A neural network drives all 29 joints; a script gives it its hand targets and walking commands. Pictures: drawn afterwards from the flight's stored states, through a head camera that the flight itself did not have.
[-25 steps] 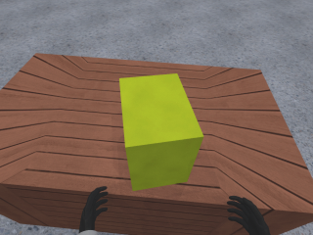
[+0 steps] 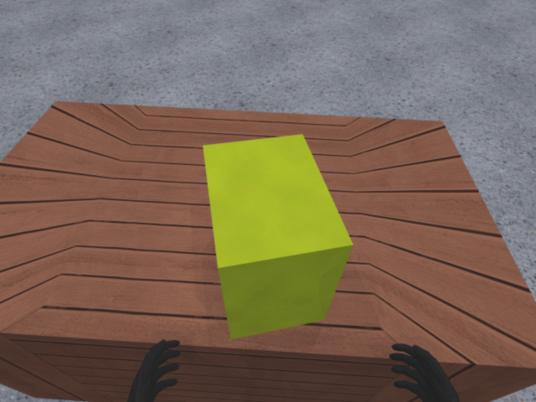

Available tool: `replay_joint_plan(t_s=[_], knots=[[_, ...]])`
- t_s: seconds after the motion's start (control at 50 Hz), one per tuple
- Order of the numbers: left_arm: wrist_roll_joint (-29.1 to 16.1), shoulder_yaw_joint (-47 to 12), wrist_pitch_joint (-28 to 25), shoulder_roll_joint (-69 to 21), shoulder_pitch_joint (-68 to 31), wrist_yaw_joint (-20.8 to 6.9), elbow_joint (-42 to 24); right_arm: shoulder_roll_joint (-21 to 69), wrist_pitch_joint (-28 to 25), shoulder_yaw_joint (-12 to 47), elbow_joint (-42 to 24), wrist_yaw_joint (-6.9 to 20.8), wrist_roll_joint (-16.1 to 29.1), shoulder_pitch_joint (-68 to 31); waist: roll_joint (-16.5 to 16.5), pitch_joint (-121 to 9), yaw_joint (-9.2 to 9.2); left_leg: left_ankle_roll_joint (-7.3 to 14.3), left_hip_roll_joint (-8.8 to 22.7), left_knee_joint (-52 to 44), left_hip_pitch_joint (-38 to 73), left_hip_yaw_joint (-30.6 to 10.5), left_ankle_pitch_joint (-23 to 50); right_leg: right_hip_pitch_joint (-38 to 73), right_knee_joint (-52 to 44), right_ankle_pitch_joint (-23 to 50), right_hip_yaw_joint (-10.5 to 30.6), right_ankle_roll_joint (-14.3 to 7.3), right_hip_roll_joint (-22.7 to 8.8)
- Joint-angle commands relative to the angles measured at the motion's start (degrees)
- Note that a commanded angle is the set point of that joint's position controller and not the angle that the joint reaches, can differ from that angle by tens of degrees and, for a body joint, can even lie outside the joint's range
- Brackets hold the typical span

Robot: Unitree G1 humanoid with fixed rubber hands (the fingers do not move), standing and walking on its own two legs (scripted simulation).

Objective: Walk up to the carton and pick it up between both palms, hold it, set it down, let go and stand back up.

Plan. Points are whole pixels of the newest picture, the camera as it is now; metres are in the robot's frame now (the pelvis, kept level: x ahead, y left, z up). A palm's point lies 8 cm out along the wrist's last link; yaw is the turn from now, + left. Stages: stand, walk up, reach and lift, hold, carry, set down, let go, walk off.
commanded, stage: set down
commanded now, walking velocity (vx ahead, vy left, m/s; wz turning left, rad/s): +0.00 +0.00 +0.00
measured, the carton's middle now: (266, 237) +0.41 +0.05 -0.01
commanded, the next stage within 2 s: let go in 0.22 s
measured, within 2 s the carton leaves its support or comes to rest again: neither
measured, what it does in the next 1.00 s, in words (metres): stands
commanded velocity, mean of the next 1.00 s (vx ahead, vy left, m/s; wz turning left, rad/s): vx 0.00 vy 0.00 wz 0.00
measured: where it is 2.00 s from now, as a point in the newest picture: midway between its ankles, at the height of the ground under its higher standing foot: outside the picture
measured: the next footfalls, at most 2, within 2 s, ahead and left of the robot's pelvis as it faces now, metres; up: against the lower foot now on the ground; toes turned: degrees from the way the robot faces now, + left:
none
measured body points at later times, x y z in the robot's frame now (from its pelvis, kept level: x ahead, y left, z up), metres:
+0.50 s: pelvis -0.01 +0.02 +0.00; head +0.00 +0.03 +0.45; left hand +0.15 +0.24 -0.09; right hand +0.15 -0.21 -0.08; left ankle +0.00 +0.13 -0.75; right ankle -0.06 -0.10 -0.75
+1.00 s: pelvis -0.02 +0.03 -0.01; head -0.03 +0.04 +0.44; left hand +0.09 +0.32 -0.12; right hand +0.06 -0.28 -0.11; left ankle +0.00 +0.13 -0.75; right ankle -0.06 -0.10 -0.75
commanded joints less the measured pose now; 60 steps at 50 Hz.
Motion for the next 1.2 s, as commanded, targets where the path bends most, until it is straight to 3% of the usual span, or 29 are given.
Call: replay_joint_plan(t_s=[0.0,0.04,0.06,0.1,0.12,0.16,0.2,0.22,0.24,0.26,0.28,0.3,0.34,0.36,0.38,0.4,0.42,0.44,0.54,0.6,0.68,0.7,0.72,0.78,0.86,0.92,0.98,1.12,1.18], knots=[[1.4,1.6,0.2,4.5,-4.0,-0.7,-8.0,-8.0,0.5,-4.1,-6.0,-1.0,-1.1,-2.3,2.7,-6.3,-0.44,-0.1,-1.5,1.5,13.4,-0.3,15.5,-6.5,-4.0,18.5,0.5,1.3,-1.5],[1.5,1.4,3.6,4.8,-3.4,-2.8,-0.4,-4.6,3.5,-3.0,-0.3,-2.8,-2.8,-1.4,2.2,0.2,-1.05,0.6,-2.3,-0.7,13.0,2.2,11.6,-7.3,-6.2,18.9,3.0,1.6,-2.8],[1.7,2.1,2.2,4.1,-6.1,-1.9,-9.5,-7.8,2.7,-4.6,-7.1,-1.8,-3.0,-4.8,2.0,-2.3,0.26,-0.2,-1.0,-0.7,13.7,0.3,15.0,-7.3,-4.4,18.9,1.1,1.8,-2.1],[1.2,1.1,4.2,6.7,-4.8,-2.7,-1.5,-5.0,4.3,-3.4,-1.2,-3.0,-4.0,-1.5,1.7,-1.0,-0.71,0.1,-2.4,-0.7,12.2,1.7,12.3,-4.8,-5.2,20.2,3.4,1.6,-2.9],[1.1,1.8,3.1,4.6,-7.0,-1.0,-11.2,-7.4,3.5,-6.4,-6.5,-2.2,-3.1,-4.3,4.9,-5.2,-0.01,-0.4,-1.5,-0.7,15.9,0.4,16.5,-7.0,-4.2,16.2,0.2,1.4,-1.1],[1.6,1.0,5.6,5.6,-6.2,-2.4,-2.5,-5.9,5.7,-6.4,-2.8,-2.9,-5.2,-3.9,1.9,0.2,-1.27,0.3,-1.8,-0.9,16.1,1.3,12.8,-9.4,-6.2,11.4,1.2,1.7,-1.3],[0.5,1.0,4.7,5.9,-7.1,-1.1,-9.4,-6.5,4.3,-7.3,-8.5,-2.1,-4.3,-5.4,1.4,-6.2,-0.15,-0.1,-0.6,-0.3,16.2,-0.4,15.5,-8.4,-5.2,11.9,0.2,1.2,-0.9],[0.4,0.5,6.5,6.9,-6.4,-2.3,-0.8,-3.5,6.0,-5.9,-4.0,-3.1,-6.1,-3.8,0.0,-2.6,-0.36,0.4,-1.6,0.1,15.0,1.6,11.8,-8.1,-6.6,11.5,1.5,1.0,-1.7],[1.2,2.3,6.4,6.8,-8.3,-2.0,-6.6,-5.6,6.2,-7.8,-9.5,-3.1,-7.6,-5.3,0.9,-4.7,-0.93,0.4,-0.7,-1.0,15.7,1.0,12.0,-7.6,-5.1,9.4,0.2,1.0,-1.6],[-0.4,1.3,4.7,6.1,-8.1,-0.4,-12.1,-5.9,4.5,-8.4,-11.7,-1.6,-5.8,-5.7,0.4,-7.2,2.12,1.0,-0.4,-0.2,16.3,0.7,16.9,-10.2,-4.8,10.4,-0.5,1.2,-0.4],[-0.8,-1.0,6.8,6.6,-7.1,-1.7,-0.3,-3.7,5.9,-7.5,-5.6,-2.6,-7.1,-5.7,0.4,-1.4,-0.66,0.7,-1.0,-0.1,14.4,2.3,11.9,-10.1,-6.2,9.7,0.9,1.0,-1.0],[-0.6,-0.1,6.3,5.2,-8.2,-1.0,-6.7,-5.4,5.8,-8.6,-9.3,-1.8,-7.1,-6.6,1.7,-5.7,0.65,-0.1,0.4,-1.0,13.6,1.7,14.5,-8.5,-5.0,10.8,-0.5,0.2,-1.1],[0.1,1.0,7.2,7.3,-7.9,-2.4,-4.1,-4.3,6.3,-9.2,-7.5,-3.0,-8.1,-5.3,1.5,-5.0,-1.80,0.4,-0.2,-0.3,15.7,1.8,17.4,-6.2,-4.3,15.9,0.5,0.1,-1.3],[0.8,2.2,8.4,8.1,-5.2,-4.1,0.5,-4.0,7.2,-8.7,-5.5,-4.0,-9.4,-2.4,0.3,-4.4,-0.23,0.9,-1.3,-0.5,14.6,3.2,15.9,-4.6,-5.4,17.1,1.2,0.4,-1.4],[0.1,2.7,6.9,6.4,-4.9,-2.7,-7.0,-6.2,5.7,-9.2,-10.3,-2.9,-6.8,-4.0,3.6,-7.7,1.77,0.1,-0.2,-0.3,15.3,1.6,20.1,-5.1,-3.3,18.6,0.2,0.1,-0.9],[-0.8,1.1,7.6,7.1,-6.9,-3.2,-1.2,-4.9,6.3,-9.0,-6.2,-3.2,-7.7,-4.6,1.9,-5.9,-0.98,0.1,-0.7,0.1,15.2,1.7,17.5,-6.3,-4.1,16.6,0.9,-0.2,-0.5],[-0.6,1.5,6.5,7.5,-9.9,-2.1,-7.6,-5.6,5.7,-9.6,-10.9,-2.6,-8.3,-6.5,1.6,-6.2,0.31,0.1,0.2,0.1,14.9,0.7,16.8,-7.1,-3.2,13.1,-0.6,0.2,-0.2],[0.3,1.0,9.0,9.0,-9.3,-4.0,2.6,-3.3,8.0,-8.2,-3.6,-4.1,-11.1,-3.4,0.9,-0.8,-1.80,0.5,-1.3,-0.2,12.8,2.3,10.2,-7.9,-5.0,8.8,1.1,0.3,-1.0],[-0.1,1.4,10.7,9.3,-11.0,-4.3,-2.2,-3.5,9.4,-9.9,-7.7,-4.4,-11.5,-5.6,3.4,-3.5,-0.64,0.1,-0.1,-0.6,14.8,2.3,10.4,-7.4,-3.9,8.6,0.2,0.0,-0.7],[-0.1,1.6,11.2,10.4,-12.7,-4.2,-1.4,-2.6,9.1,-10.1,-5.5,-4.9,-11.9,-5.0,4.5,-3.5,-2.91,0.3,0.0,0.8,16.3,1.4,13.4,-8.3,-3.0,10.0,0.1,0.2,-1.1],[-0.4,1.7,10.9,11.5,-14.3,-4.1,-1.5,-2.4,9.0,-10.9,-5.8,-5.2,-11.9,-6.6,4.7,-2.6,-0.99,-0.1,-0.1,1.1,16.5,2.7,13.5,-8.8,-3.5,10.4,0.9,-0.1,-1.3],[0.2,1.4,10.8,9.9,-14.0,-4.1,0.0,-3.5,8.9,-10.3,-5.2,-4.8,-12.6,-5.4,4.2,-4.2,-2.34,-0.5,0.2,0.9,16.0,1.7,13.2,-7.1,-3.0,9.9,0.1,0.1,-0.9],[2.2,6.0,6.7,19.5,-1.9,-5.0,8.1,-11.7,15.2,-10.9,-1.5,-6.7,-11.3,3.5,2.2,-8.3,-0.69,2.6,7.1,4.4,6.7,-4.2,23.1,-0.8,2.7,10.8,5.4,1.8,-6.2],[1.1,6.1,4.4,19.9,-2.0,-5.2,12.5,-9.9,18.1,-11.6,-1.2,-7.1,-11.4,3.4,2.3,-5.7,-1.11,4.0,5.7,4.8,4.6,-3.2,19.5,-0.6,3.7,18.2,6.0,1.3,-6.9],[1.0,5.4,2.8,20.3,-4.2,-5.9,12.7,-13.9,18.3,-12.7,-3.2,-7.0,-11.8,-0.3,1.1,-4.8,0.38,4.4,5.9,5.2,2.1,-4.1,12.8,-0.8,4.0,13.8,6.7,0.9,-6.8],[0.7,4.5,3.0,19.2,-5.2,-5.7,14.2,-14.1,18.4,-12.9,-2.0,-7.1,-11.9,2.2,4.9,-0.6,-1.32,4.5,6.2,4.4,0.0,-4.0,9.5,-3.1,2.5,11.5,7.0,0.5,-6.8],[0.2,4.9,2.9,19.9,-5.1,-5.7,16.0,-13.4,18.5,-12.7,-1.4,-7.3,-11.9,2.1,-0.1,0.8,-1.00,4.2,6.9,3.4,2.4,-6.1,9.5,-4.8,2.1,10.4,6.9,0.8,-6.4],[0.4,3.4,4.1,20.6,-2.1,-5.7,22.4,-14.3,19.6,-11.6,3.1,-6.9,-11.7,3.9,7.3,0.3,-1.69,4.0,5.3,-1.2,1.2,-5.3,2.9,-0.8,-0.4,5.0,7.1,0.8,-6.7],[0.3,3.1,4.1,22.3,-4.5,-5.8,22.9,-14.5,19.9,-11.5,5.8,-7.1,-10.9,5.3,4.3,4.2,-2.28,4.0,6.3,-2.5,1.5,-6.9,2.0,-4.6,-1.9,3.4,7.5,0.4,-6.6]])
